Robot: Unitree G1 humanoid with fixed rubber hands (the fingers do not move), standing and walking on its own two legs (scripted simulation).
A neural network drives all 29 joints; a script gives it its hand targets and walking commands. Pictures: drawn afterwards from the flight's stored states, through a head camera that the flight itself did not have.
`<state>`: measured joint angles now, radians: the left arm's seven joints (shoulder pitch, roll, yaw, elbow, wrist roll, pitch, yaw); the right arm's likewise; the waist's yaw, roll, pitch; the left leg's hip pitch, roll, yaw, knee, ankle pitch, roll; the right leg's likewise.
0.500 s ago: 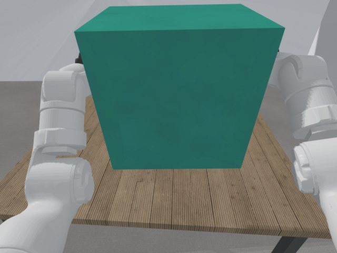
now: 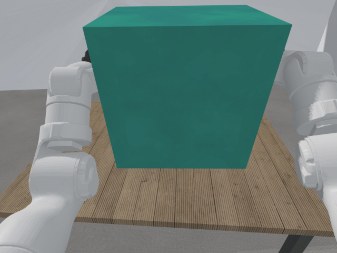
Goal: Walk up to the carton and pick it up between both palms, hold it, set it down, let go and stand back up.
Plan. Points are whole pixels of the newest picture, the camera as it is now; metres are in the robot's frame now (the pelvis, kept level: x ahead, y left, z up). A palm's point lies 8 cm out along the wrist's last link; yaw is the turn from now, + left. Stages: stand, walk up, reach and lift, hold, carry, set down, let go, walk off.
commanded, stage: hold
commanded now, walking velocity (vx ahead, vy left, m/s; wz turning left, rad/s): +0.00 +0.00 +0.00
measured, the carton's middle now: (180, 87) +0.37 +0.00 +0.30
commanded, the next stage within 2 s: set down in 0.92 s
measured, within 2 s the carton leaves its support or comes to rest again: neither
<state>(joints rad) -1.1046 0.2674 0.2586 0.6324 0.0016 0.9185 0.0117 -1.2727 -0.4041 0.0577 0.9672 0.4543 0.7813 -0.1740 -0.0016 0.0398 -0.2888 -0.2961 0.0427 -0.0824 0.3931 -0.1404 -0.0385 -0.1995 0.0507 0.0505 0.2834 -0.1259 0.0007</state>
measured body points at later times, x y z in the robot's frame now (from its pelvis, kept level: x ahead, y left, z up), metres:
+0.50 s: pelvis +0.01 +0.00 +0.00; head -0.07 +0.02 +0.44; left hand +0.40 +0.21 +0.30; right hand +0.41 -0.17 +0.32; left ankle +0.04 +0.14 -0.75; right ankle +0.01 -0.12 -0.75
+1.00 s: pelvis +0.00 +0.00 +0.00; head -0.09 +0.01 +0.44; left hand +0.39 +0.20 +0.33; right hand +0.39 -0.18 +0.34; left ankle +0.04 +0.14 -0.75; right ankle +0.01 -0.12 -0.75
